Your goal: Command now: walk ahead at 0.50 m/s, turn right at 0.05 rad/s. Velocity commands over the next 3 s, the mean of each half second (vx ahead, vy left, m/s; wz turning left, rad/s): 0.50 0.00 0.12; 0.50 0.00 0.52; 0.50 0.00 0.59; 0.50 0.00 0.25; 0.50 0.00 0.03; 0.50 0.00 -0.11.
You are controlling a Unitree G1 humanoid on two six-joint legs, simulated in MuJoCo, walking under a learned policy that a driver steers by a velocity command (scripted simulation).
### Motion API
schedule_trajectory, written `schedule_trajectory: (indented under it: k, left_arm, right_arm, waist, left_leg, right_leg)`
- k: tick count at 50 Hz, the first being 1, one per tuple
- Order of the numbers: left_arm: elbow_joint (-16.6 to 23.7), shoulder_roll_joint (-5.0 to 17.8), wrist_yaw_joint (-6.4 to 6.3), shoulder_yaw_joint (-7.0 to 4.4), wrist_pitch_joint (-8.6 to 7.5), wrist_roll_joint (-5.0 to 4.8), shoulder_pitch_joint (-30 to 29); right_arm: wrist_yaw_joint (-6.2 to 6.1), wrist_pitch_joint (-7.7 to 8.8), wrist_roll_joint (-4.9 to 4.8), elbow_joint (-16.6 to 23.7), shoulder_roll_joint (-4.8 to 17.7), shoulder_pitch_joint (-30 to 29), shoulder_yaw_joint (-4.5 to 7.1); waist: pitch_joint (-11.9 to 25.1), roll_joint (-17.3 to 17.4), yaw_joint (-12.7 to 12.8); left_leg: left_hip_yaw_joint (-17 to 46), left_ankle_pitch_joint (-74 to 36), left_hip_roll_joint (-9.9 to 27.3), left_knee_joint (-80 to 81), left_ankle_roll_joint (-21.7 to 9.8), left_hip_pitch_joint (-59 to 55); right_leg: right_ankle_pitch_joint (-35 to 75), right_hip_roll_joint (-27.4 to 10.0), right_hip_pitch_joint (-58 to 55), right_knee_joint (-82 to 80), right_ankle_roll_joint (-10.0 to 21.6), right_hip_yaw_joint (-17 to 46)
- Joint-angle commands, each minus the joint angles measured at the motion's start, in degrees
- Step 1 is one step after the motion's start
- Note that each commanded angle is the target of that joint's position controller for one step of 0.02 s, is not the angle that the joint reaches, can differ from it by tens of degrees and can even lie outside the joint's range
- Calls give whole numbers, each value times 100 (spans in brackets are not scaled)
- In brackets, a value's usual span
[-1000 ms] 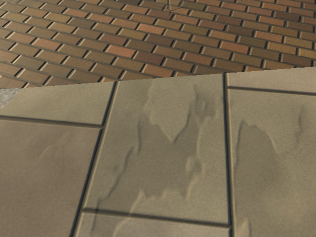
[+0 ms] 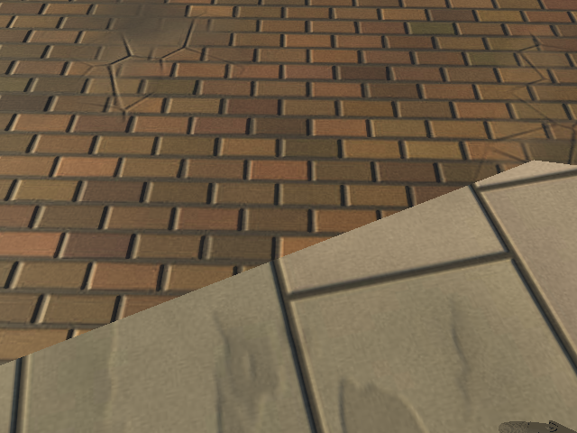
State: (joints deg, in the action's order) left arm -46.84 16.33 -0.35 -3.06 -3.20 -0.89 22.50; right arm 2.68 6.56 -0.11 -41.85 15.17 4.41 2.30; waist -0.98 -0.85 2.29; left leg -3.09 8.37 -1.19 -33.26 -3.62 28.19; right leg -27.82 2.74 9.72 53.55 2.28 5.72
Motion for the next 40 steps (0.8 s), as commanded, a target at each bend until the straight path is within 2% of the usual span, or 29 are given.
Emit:
schedule_trajectory:
  k: [1, 2, 3, 4, 6, 8, 10, 13, 15, 16, 17, 18, 19, 21, 22, 23, 24, 25, 26, 27, 28, 29, 30, 31, 33, 37, 40]
  left_arm:
    - [699, 767, 54, -97, -263, -160, -390]
    - [757, 696, 40, -95, -258, -59, -678]
    - [737, 661, 17, -135, -212, 20, -624]
    - [673, 558, 12, -129, -154, 24, -444]
    - [582, 384, -20, -108, -68, 32, -242]
    - [698, 345, -55, -96, -56, 78, -565]
    - [790, 277, -52, -75, -86, 93, -957]
    - [950, 121, 3, -26, -147, 85, -1600]
    - [1055, 88, 57, -11, -188, 55, -1980]
    - [842, -167, 295, 227, -72, 843, -1571]
    - [900, -64, 363, 158, -5, 833, -1696]
    - [1004, 143, 360, 129, 21, 727, -1975]
    - [1083, 239, 330, 119, 13, 623, -2199]
    - [1140, 315, 240, 163, -41, 517, -2404]
    - [1122, 378, 211, 155, -94, 457, -2303]
    - [1050, 566, 179, 90, -174, 360, -1957]
    - [835, 851, 151, -3, -275, 303, -1020]
    - [563, 1050, 109, 2, -271, 324, 363]
    - [266, 709, 29, 53, -246, 494, 1247]
    - [139, 738, 3, 9, -327, 471, 941]
    - [179, 496, -27, 64, -327, 383, 276]
    - [210, 144, -56, 189, -297, 333, -22]
    - [286, -130, -80, 264, -310, 345, -305]
    - [348, -198, -107, 279, -318, 384, -471]
    - [342, -110, -141, 226, -381, 464, -581]
    - [15, 125, -88, 136, -420, 656, -192]
    - [-207, 225, 61, 125, -443, 651, -81]
  right_arm:
    - [-82, -67, -80, -62, 797, 1442, 243]
    - [-70, -77, -20, -27, 683, 1083, 190]
    - [-61, -42, 45, 6, 552, 889, 144]
    - [-50, -21, 68, -1, 526, 810, 135]
    - [-49, 38, 35, -94, 590, 866, 156]
    - [-92, 49, 20, -193, 738, 997, 197]
    - [-145, 0, -1, -272, 807, 1154, 215]
    - [-195, -70, -71, -389, 835, 1469, 211]
    - [-213, -123, -109, -481, 900, 1702, 222]
    - [101, 40, 613, -703, 309, 2219, 3]
    - [262, 88, 565, -754, 413, 2340, 61]
    - [337, 94, 480, -698, 576, 2159, 91]
    - [366, 89, 412, -676, 695, 2071, 108]
    - [319, 32, 346, -662, 838, 1960, 138]
    - [275, 2, 338, -674, 905, 1854, 152]
    - [241, -1, 384, -691, 964, 1833, 165]
    - [230, 37, 439, -637, 694, 1752, 86]
    - [207, 156, 536, -416, -164, 2701, -174]
    - [290, 188, 403, -443, 93, 2050, -125]
    - [237, 177, 317, -361, 255, 1349, -19]
    - [82, 168, 302, -460, 305, 1299, 12]
    - [-6, 133, 408, -497, 232, 1497, -12]
    - [8, 82, 489, -483, 92, 1375, -74]
    - [45, 27, 504, -480, -67, 1342, -107]
    - [159, -26, 401, -452, -185, 1137, -125]
    - [372, -115, 308, -332, -271, 521, -204]
    - [386, -214, 327, -210, -90, 298, -175]
  waist:
    - [982, 645, -749]
    - [433, 279, -550]
    - [285, 353, -340]
    - [256, 485, -209]
    - [248, 557, -97]
    - [122, 465, -136]
    - [72, 386, -252]
    - [-40, 372, -498]
    - [-141, 373, -640]
    - [-16, 548, -642]
    - [-223, 596, -674]
    - [-240, 479, -640]
    - [-218, 467, -627]
    - [-186, 439, -576]
    - [-132, 371, -394]
    - [140, 362, -178]
    - [960, 66, 215]
    - [2917, -1485, 278]
    - [2429, -1128, 806]
    - [851, -685, 719]
    - [142, -580, 381]
    - [306, -522, 86]
    - [218, -407, -47]
    - [284, -402, -184]
    - [173, -341, -254]
    - [-48, -165, -124]
    - [-146, -282, -172]
  left_leg:
    - [3305, 1306, 2039, 1678, -1162, -3674]
    - [2728, 752, 1799, 1887, -1068, -2729]
    - [2348, 285, 1584, 2039, -990, -2200]
    - [2092, -12, 1438, 2192, -981, -1888]
    - [1639, -681, 1321, 2370, -1068, -1638]
    - [1333, -1272, 1311, 2482, -1114, -1669]
    - [1074, -1580, 1227, 2500, -1022, -1865]
    - [847, -1490, 1034, 2474, -847, -1941]
    - [926, -1265, 1066, 2396, -834, -2079]
    - [1071, -911, 1159, 2234, -1232, -2464]
    - [1256, -895, 1321, 2204, -1296, -2634]
    - [1330, -852, 1363, 2147, -1253, -2632]
    - [1409, -862, 1414, 2083, -1201, -2639]
    - [1591, -1012, 1528, 1916, -1079, -2850]
    - [1582, -1501, 1463, 1672, -972, -2774]
    - [1456, -2278, 1217, 1223, -754, -2394]
    - [1051, -2334, 658, -14, -330, -1804]
    - [723, 192, -428, -2009, 152, 261]
    - [833, 2429, -486, -3371, 121, 1560]
    - [1057, 1904, -13, -4004, -93, 2021]
    - [854, 1439, 398, -4017, -164, 1900]
    - [894, 1128, 602, -3669, -215, 1405]
    - [887, 920, 726, -3578, -172, 1123]
    - [848, 913, 786, -3419, -125, 906]
    - [712, 631, 815, -2969, -27, 955]
    - [383, -774, 831, -1569, 82, 1097]
    - [396, -1231, 724, -1043, -4, 853]
  right_leg:
    - [307, -458, 3449, 2397, 55, 160]
    - [714, -689, 3265, 1966, 46, -4]
    - [1011, -892, 2930, 1586, 42, 15]
    - [1163, -965, 2631, 1419, 8, -8]
    - [1326, -1004, 2496, 1136, -98, -127]
    - [1743, -1066, 2804, 667, -226, -182]
    - [2374, -1081, 3013, -1, -283, -236]
    - [3156, -922, 2801, -1145, -293, -355]
    - [3317, -770, 2684, -1697, -323, -412]
    - [3288, -728, 2802, -1745, -318, -452]
    - [3023, -776, 2933, -1851, -266, -345]
    - [2817, -737, 2827, -2035, -207, -380]
    - [2644, -696, 2619, -2114, -138, -401]
    - [2395, -597, 2242, -2387, 6, -494]
    - [2569, -488, 1701, -2668, 143, -648]
    - [2821, -398, 663, -2549, 347, -742]
    - [3370, -715, -930, -2140, 861, -542]
    - [3381, -2325, -4240, -2516, 2341, 1873]
    - [2245, -2789, -4253, -3436, 2126, 3209]
    - [1001, -2561, -2738, -3760, 1426, 2462]
    - [701, -2403, -1493, -3981, 1188, 1640]
    - [1253, -2268, -1011, -4170, 1148, 1205]
    - [1938, -2197, -664, -4298, 1128, 801]
    - [2343, -2144, -519, -4458, 1120, 466]
    - [2694, -2005, -432, -4725, 1099, -194]
    - [3811, -1865, -384, -4861, 1109, -1247]
    - [4179, -1929, -410, -4761, 1066, -1600]
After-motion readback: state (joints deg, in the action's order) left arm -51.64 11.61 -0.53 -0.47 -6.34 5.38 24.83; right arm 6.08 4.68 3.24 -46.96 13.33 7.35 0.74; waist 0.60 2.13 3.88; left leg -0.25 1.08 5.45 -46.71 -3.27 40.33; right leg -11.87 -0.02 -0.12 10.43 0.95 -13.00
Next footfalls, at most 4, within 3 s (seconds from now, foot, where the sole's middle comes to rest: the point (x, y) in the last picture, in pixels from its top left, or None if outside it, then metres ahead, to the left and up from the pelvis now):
0.46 right None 0.43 -0.14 -0.76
1.00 left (224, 341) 0.67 0.21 -0.76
1.40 right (278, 276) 0.86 0.09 -0.76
1.80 left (139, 277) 0.94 0.51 -0.92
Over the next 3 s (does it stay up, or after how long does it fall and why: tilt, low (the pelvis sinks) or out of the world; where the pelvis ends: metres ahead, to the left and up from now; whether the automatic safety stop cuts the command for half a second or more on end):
stays up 1.34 0.79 -0.13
